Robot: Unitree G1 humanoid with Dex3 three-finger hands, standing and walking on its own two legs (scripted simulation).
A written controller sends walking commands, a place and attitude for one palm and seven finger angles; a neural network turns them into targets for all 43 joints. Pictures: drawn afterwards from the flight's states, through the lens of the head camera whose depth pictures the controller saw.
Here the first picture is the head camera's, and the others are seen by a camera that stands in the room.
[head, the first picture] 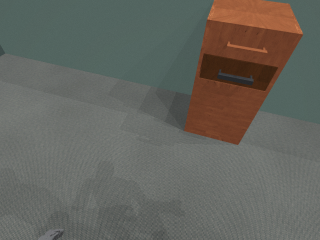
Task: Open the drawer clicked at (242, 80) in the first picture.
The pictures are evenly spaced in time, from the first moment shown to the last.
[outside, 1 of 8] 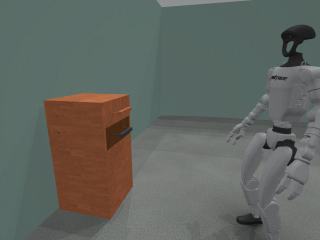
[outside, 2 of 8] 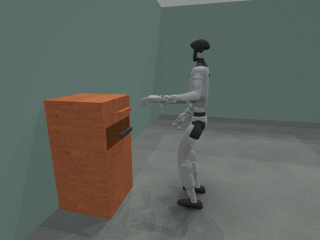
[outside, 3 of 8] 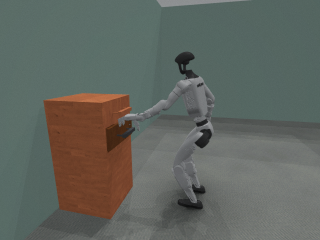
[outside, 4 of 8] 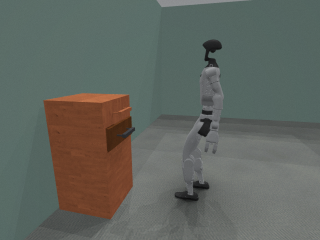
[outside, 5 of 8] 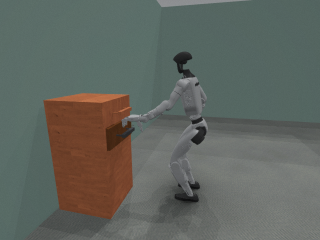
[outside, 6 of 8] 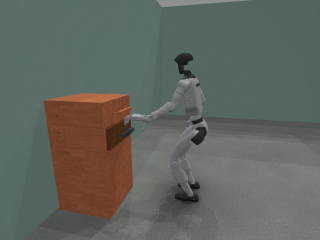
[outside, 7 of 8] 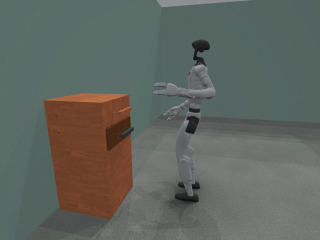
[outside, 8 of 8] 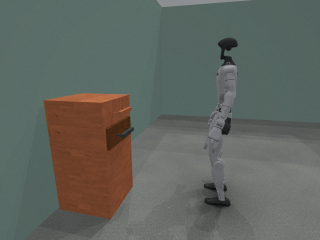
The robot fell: no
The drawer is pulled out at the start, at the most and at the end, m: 0.00 0.03 0.01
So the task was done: no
